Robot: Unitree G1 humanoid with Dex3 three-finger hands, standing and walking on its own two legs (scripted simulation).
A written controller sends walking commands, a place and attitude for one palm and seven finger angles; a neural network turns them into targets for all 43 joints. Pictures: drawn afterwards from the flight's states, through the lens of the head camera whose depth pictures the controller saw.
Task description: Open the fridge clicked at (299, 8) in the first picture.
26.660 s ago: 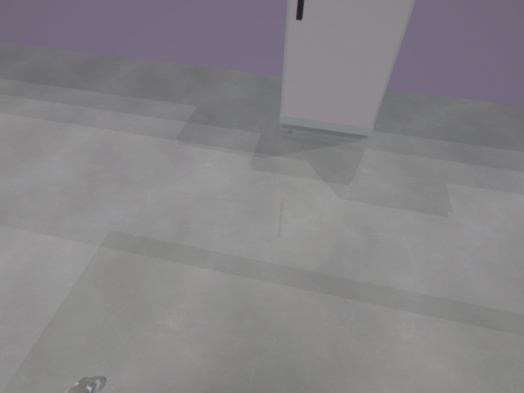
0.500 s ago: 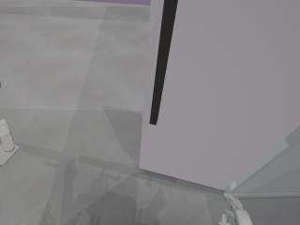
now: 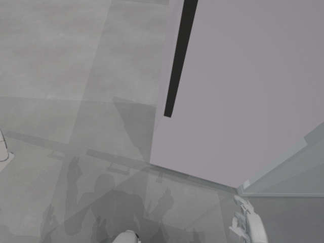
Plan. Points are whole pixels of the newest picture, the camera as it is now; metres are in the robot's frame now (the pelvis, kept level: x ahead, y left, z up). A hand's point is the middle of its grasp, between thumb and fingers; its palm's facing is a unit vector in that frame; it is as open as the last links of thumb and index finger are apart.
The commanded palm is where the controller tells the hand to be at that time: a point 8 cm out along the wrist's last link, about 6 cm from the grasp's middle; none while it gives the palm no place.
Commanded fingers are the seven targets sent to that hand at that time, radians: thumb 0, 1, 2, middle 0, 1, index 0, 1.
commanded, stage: step back with the hand held close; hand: left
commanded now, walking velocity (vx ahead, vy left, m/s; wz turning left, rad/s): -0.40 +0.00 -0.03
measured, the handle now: (181, 53) +0.56 +0.03 +0.15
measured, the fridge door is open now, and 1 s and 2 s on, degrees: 74 74 74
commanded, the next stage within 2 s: stop stepping back and stand still in 0.24 s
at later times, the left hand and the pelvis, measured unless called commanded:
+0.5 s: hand out of the picture +0.07 +0.30 +0.18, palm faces +0.40 -0.84 -0.37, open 7.4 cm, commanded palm +0.01 +0.33 +0.19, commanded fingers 0.00 0.90 0.90 -0.20 -0.30 -0.20 -0.30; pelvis -0.13 +0.04 +0.02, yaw +0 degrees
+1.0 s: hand out of the picture +0.00 +0.31 +0.19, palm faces +0.38 -0.82 -0.42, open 7.4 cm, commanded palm -0.05 +0.35 +0.19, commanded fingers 0.00 0.90 0.90 -0.20 -0.30 -0.20 -0.30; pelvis -0.20 +0.06 +0.01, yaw -2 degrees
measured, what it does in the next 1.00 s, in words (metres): walks backwards: right foot, then left foot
